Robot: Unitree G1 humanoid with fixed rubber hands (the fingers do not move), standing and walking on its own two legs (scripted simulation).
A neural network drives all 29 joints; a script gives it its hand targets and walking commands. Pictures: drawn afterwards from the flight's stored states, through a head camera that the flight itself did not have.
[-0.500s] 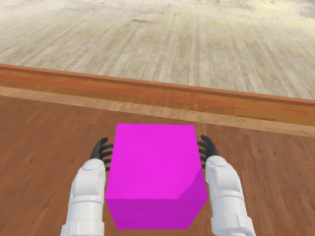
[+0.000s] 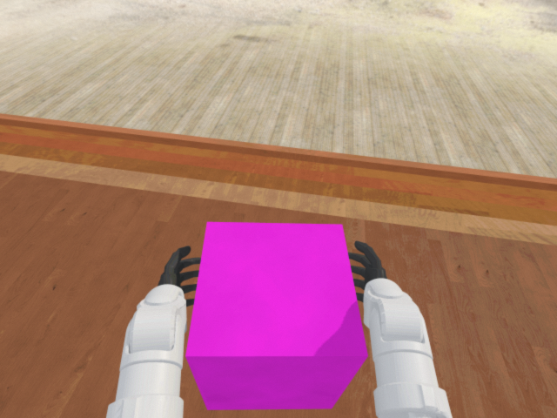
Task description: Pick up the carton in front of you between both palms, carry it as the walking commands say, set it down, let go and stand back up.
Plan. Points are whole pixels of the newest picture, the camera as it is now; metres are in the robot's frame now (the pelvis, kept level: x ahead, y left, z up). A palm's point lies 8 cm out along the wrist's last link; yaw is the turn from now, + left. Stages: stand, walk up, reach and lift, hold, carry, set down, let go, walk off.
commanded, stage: hold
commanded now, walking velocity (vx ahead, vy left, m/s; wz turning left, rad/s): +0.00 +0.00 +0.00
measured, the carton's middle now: (272, 320) +0.28 +0.00 -0.03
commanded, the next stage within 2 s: carry in 0.42 s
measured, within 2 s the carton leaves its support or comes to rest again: neither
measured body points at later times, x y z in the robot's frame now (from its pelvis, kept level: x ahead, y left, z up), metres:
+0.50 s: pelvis +0.00 +0.00 +0.00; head -0.04 +0.00 +0.45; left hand +0.30 +0.15 +0.04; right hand +0.30 -0.15 +0.04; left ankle +0.01 +0.13 -0.74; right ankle +0.01 -0.13 -0.74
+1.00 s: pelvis +0.17 -0.01 +0.00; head +0.17 -0.01 +0.45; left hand +0.45 +0.13 +0.07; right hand +0.44 -0.17 +0.07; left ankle +0.12 +0.09 -0.75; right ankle +0.14 -0.12 -0.70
